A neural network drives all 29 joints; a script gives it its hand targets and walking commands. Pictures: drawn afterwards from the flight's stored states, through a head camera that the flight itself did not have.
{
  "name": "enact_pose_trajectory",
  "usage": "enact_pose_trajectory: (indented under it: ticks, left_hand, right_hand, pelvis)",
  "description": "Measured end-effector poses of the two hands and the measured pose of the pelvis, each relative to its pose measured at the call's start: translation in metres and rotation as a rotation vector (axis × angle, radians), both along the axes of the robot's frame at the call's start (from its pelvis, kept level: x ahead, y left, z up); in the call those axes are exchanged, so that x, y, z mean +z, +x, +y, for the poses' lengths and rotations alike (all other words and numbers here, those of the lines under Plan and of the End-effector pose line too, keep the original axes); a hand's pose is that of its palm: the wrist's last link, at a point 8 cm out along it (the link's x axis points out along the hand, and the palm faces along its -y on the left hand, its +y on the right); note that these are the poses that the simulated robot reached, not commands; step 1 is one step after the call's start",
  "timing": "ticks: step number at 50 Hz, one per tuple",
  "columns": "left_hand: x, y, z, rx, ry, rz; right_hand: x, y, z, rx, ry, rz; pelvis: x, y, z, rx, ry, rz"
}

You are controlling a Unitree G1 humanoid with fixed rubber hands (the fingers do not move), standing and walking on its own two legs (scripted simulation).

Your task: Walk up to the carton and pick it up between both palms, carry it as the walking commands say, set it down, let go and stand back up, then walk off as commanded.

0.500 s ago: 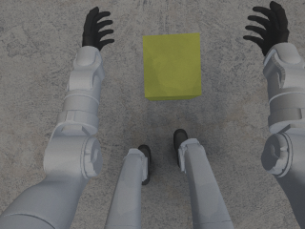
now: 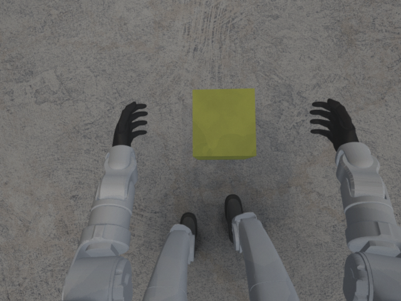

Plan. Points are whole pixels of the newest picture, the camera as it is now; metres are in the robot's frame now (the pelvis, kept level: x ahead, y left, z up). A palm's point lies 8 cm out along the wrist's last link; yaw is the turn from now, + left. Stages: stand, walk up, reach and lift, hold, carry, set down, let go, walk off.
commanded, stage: let go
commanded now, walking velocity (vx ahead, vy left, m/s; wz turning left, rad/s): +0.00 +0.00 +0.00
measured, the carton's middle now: (222, 129) +0.47 -0.06 -0.56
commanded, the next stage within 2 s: stand in 0.94 s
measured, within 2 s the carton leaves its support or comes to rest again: neither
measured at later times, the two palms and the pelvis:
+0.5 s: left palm (61, 239) +0.23 +0.23 -0.01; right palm (367, 239) +0.20 -0.22 -0.01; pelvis +0.04 +0.01 +0.06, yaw -2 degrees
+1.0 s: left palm (35, 253) +0.22 +0.27 -0.01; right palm (369, 245) +0.20 -0.22 -0.01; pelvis +0.05 +0.03 +0.06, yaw -2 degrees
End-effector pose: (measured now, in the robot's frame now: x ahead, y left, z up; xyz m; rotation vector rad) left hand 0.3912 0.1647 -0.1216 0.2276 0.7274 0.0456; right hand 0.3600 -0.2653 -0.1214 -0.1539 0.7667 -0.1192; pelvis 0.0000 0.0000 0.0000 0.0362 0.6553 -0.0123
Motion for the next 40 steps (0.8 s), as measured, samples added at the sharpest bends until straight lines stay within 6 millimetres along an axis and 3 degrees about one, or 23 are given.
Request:
enact_pose_trajectory:
  ticks: [6, 12, 24, 31, 40]
  left_hand:
    - [0.038, -0.039, 0.017, 0.014, -0.018, 0.017]
    - [0.072, -0.069, 0.032, 0.008, -0.029, 0.011]
    - [0.108, -0.152, 0.061, 0.0, -0.039, 0.045]
    - [0.116, -0.176, 0.083, 0.01, -0.032, 0.061]
    - [0.122, -0.173, 0.091, 0.004, -0.026, 0.059]
  right_hand:
    - [0.04, -0.042, -0.005, 0.015, -0.004, 0.02]
    - [0.069, -0.079, 0.009, 0.019, 0.001, 0.014]
    - [0.107, -0.152, 0.042, 0.02, 0.009, 0.038]
    - [0.118, -0.16, 0.051, 0.035, -0.002, 0.039]
    - [0.119, -0.157, 0.06, 0.034, -0.002, 0.038]
  pelvis:
    - [0.022, 0.012, -0.001, -0.009, -0.014, -0.139]
    - [0.039, 0.022, 0.001, -0.008, -0.029, -0.289]
    - [0.063, 0.043, 0.013, -0.01, -0.054, -0.558]
    - [0.066, 0.046, 0.023, -0.005, -0.065, -0.672]
    - [0.065, 0.049, 0.032, -0.01, -0.071, -0.734]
